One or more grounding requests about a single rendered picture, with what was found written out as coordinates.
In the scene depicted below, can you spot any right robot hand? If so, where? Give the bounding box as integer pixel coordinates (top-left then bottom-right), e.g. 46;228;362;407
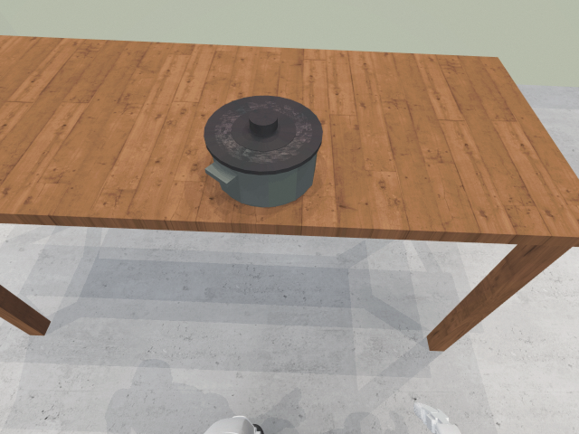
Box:
413;402;462;434

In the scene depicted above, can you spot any lid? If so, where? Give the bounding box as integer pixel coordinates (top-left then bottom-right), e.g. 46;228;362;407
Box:
204;96;323;175

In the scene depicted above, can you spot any table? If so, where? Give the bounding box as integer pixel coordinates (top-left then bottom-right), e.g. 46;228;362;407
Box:
0;35;579;352

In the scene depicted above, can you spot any knob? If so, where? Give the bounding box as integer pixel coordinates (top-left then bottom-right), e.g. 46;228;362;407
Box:
249;108;278;135

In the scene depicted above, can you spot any pot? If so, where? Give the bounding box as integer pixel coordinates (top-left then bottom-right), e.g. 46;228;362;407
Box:
204;154;317;207

